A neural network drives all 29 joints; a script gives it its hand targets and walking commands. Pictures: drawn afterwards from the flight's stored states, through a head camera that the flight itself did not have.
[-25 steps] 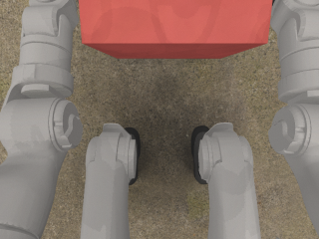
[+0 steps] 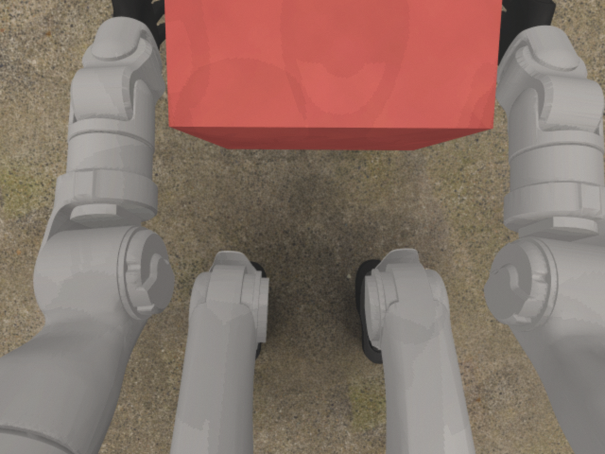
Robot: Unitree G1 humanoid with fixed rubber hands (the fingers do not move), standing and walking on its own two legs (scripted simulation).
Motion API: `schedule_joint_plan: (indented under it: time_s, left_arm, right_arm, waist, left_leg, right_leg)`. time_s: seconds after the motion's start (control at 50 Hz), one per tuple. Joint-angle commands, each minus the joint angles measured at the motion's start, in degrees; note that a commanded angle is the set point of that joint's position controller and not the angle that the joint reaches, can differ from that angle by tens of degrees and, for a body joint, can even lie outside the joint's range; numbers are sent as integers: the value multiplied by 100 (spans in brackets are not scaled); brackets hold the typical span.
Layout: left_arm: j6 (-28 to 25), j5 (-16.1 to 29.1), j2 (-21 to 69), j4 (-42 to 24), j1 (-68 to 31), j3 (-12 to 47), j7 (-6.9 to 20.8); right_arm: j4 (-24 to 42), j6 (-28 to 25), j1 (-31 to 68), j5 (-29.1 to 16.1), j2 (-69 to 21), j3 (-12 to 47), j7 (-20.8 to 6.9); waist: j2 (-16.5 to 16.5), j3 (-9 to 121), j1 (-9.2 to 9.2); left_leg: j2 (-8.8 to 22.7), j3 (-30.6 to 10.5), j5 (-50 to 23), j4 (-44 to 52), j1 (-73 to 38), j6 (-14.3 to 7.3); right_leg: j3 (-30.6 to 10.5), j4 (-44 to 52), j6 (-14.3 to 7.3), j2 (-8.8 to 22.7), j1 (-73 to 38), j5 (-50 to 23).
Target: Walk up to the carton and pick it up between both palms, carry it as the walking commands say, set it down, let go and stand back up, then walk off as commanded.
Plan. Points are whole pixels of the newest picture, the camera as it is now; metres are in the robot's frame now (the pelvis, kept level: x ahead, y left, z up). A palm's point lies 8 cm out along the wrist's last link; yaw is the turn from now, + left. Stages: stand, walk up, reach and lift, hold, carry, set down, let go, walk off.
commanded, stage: reach and lift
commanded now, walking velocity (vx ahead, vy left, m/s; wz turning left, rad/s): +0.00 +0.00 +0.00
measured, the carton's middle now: (325, 20) +0.59 -0.02 -0.18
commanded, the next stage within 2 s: none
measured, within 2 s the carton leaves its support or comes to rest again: neither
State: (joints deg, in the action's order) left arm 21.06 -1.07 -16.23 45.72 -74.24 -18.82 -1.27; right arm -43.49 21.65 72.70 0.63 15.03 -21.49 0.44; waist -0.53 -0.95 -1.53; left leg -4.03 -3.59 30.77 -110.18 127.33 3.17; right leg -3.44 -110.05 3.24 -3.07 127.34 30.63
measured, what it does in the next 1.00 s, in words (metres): rises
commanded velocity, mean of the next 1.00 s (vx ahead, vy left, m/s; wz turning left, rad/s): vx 0.00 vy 0.00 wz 0.00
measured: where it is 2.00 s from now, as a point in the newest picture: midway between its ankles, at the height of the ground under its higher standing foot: (311, 328)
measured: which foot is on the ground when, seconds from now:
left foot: down 0.00-1.00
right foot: down 0.00-1.00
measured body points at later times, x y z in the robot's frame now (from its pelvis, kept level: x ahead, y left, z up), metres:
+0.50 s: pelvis -0.01 +0.00 +0.05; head +0.31 +0.00 +0.37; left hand +0.54 +0.18 -0.04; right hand +0.53 -0.21 -0.04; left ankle +0.10 +0.13 -0.41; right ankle +0.10 -0.13 -0.41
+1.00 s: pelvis +0.00 +0.00 +0.11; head +0.28 +0.00 +0.47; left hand +0.52 +0.18 +0.04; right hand +0.51 -0.20 +0.04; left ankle +0.10 +0.13 -0.41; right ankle +0.10 -0.13 -0.41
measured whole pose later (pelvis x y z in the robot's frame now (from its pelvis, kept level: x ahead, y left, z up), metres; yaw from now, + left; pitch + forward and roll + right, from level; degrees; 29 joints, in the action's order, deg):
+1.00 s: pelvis +0.00 +0.00 +0.11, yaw +0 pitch +46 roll -1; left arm 24.3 -9.7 -8.2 39.0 -59.8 -25.3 2.1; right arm -37.4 24.9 58.8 8.1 7.6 -26.8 -2.7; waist -0.9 10.0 -1.5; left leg -4.5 -4.8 25.4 -88.0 108.2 2.6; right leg -4.6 -87.6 3.4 -3.8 107.9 25.3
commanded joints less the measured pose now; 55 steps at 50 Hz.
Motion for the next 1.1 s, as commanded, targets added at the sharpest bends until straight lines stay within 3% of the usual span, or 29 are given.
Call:
schedule_joint_plan:
  time_s: [0.0,0.26,0.52,1.08]
  left_arm:
    - [-155,825,5406,-870,-3609,2304,1568]
    - [22,547,5636,-666,-3451,2024,1746]
    - [158,500,6013,-902,-3125,2191,1871]
    - [178,210,6472,-1017,-1971,2250,2028]
  right_arm:
    - [868,-148,3782,-851,-5249,2420,-1553]
    - [845,11,3694,-572,-5476,2191,-1666]
    - [1068,158,3355,-569,-5758,2356,-1820]
    - [972,172,2214,-359,-6212,2393,-2001]
  waist:
    - [-127,7331,-66]
    - [-81,7143,-92]
    - [-129,7568,-98]
    - [-125,7141,-70]
  left_leg:
    - [-346,889,-2152,996,-3786,-244]
    - [-362,900,-1694,1639,-3985,-263]
    - [-402,899,-1914,2144,-4550,-240]
    - [-401,830,-1985,3347,-5605,-236]
  right_leg:
    - [916,908,-209,-343,-4036,-2327]
    - [928,1572,-192,-344,-4282,-1834]
    - [976,2026,-174,-410,-4757,-2031]
    - [922,3291,-149,-509,-5632,-1994]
